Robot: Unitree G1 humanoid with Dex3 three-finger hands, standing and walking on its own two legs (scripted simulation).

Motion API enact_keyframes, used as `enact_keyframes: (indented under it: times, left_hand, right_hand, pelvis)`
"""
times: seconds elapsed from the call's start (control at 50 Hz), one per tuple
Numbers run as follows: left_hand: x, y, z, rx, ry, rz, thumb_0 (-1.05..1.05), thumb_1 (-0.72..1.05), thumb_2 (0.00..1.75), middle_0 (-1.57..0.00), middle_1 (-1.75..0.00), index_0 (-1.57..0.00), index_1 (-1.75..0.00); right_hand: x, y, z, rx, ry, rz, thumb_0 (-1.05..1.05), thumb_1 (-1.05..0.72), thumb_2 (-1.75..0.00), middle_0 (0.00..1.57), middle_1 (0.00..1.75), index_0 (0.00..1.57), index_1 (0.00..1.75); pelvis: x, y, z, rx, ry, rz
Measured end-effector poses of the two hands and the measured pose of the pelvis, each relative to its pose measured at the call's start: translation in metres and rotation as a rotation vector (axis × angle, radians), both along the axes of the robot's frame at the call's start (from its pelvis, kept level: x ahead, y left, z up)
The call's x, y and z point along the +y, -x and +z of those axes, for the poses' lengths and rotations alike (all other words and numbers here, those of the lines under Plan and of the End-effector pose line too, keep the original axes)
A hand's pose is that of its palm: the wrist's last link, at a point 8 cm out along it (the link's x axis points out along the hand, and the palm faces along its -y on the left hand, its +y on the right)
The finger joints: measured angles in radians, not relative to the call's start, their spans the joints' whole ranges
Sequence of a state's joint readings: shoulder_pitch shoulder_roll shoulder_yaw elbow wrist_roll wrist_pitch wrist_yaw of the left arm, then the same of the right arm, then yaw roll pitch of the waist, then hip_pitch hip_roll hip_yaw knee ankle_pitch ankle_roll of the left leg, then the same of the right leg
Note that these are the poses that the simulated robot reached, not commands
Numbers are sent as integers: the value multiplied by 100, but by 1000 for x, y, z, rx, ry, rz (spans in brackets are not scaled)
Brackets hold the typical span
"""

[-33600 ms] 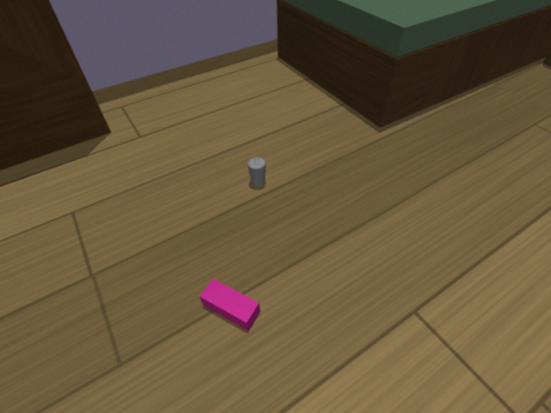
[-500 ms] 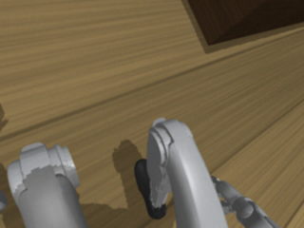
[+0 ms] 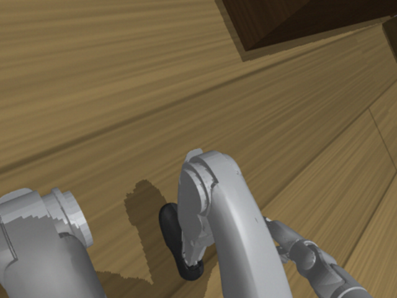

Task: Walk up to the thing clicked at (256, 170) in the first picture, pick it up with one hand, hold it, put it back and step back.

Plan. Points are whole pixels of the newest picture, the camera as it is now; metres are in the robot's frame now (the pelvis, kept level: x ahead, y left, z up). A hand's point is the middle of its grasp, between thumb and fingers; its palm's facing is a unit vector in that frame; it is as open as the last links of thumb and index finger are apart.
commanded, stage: lower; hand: left
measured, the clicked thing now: out of the picture +0.44 +0.35 -0.19
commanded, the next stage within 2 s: loosen in 0.38 s
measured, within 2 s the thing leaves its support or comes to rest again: rests again in 1.76 s
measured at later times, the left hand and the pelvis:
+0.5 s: hand out of the picture +0.44 +0.36 -0.17, palm faces +0.57 -0.82 -0.03, open 11.9 cm; pelvis +0.00 +0.01 +0.00, yaw -1 degrees
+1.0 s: hand out of the picture +0.44 +0.36 -0.17, palm faces +0.57 -0.82 -0.02, open 13.7 cm; pelvis -0.01 +0.01 +0.00, yaw -2 degrees
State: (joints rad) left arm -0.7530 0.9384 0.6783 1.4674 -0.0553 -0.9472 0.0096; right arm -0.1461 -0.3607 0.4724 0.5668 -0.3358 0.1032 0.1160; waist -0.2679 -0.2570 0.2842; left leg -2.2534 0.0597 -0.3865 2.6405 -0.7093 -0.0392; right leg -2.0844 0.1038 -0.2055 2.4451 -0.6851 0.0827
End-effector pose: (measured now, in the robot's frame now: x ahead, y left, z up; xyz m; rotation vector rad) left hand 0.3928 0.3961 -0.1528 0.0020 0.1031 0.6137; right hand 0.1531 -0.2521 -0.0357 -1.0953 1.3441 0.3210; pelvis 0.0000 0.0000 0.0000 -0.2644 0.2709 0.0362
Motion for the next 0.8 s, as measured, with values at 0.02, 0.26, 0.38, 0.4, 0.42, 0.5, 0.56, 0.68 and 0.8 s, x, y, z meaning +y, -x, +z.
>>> enact_keyframes:
  times: [0.02, 0.26, 0.38, 0.4, 0.42, 0.5, 0.56, 0.68, 0.8]
  left_hand:
    - [0, 0, -1, 0, 0, 0, -7, -61, 97, -67, -95, -64, -98]
    - [-3, 0, -11, 2, 5, -5, -7, -61, 97, -67, -95, -64, -98]
    - [-5, 1, -13, 0, -1, -12, -7, -61, 97, -67, -95, -64, -98]
    - [-5, 1, -13, -1, -1, -10, -7, -61, 97, -67, -95, -64, -98]
    - [-5, 1, -14, -1, 0, -8, -7, -61, 97, -67, -95, -64, -98]
    - [-5, 2, -16, -2, 4, -1, -7, -61, 97, -67, -95, -64, -98]
    - [-6, 2, -18, -2, 3, -12, -7, -61, 97, -68, -94, -65, -97]
    - [-6, 2, -19, -9, 7, -8, -5, -56, 85, -72, -86, -70, -87]
    - [-6, 1, -20, -7, 7, -9, -4, -50, 72, -74, -78, -72, -78]
  right_hand:
    - [1, -1, 0, -2, 2, 6, 0, -90, -90, 21, 30, 21, 30]
    - [8, -7, 7, -13, 23, 52, 0, -89, -90, 21, 30, 21, 30]
    - [10, -7, 9, -11, 30, 64, 0, -89, -90, 21, 30, 21, 30]
    - [10, -7, 9, -11, 31, 66, 0, -89, -90, 21, 30, 21, 30]
    - [10, -7, 9, -10, 32, 68, 0, -89, -90, 21, 30, 21, 30]
    - [11, -7, 11, -11, 39, 73, 0, -89, -90, 21, 30, 21, 30]
    - [12, -7, 12, -11, 43, 76, 0, -89, -90, 21, 30, 21, 30]
    - [13, -7, 14, -10, 49, 81, 0, -90, -90, 21, 30, 21, 30]
    - [15, -7, 15, -10, 51, 84, 0, -90, -90, 21, 30, 21, 30]
  pelvis:
    - [0, 0, 0, -3, 1, -1]
    - [3, 2, -1, -26, 19, -10]
    - [4, 4, -1, -34, 25, -13]
    - [4, 4, -1, -34, 26, -13]
    - [5, 4, -1, -35, 27, -14]
    - [5, 4, -1, -37, 29, -16]
    - [6, 4, -1, -40, 31, -17]
    - [7, 4, -1, -42, 37, -19]
    - [8, 5, 0, -44, 41, -19]
